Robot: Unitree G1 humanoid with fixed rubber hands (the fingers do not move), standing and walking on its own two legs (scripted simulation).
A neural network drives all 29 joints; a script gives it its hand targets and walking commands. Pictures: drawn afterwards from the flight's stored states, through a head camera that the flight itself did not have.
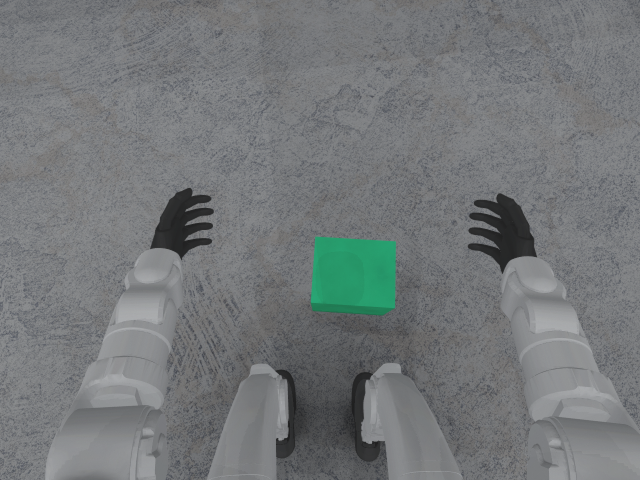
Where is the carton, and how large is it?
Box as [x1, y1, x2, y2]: [311, 237, 395, 315]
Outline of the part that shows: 315,237 311,291 311,305 313,310 381,315 394,307 395,241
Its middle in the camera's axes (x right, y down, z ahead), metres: +0.08 +0.09 +0.99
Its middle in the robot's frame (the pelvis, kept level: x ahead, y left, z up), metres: +0.43 -0.06 -0.58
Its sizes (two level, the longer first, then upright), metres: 0.190 0.156 0.193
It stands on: the floor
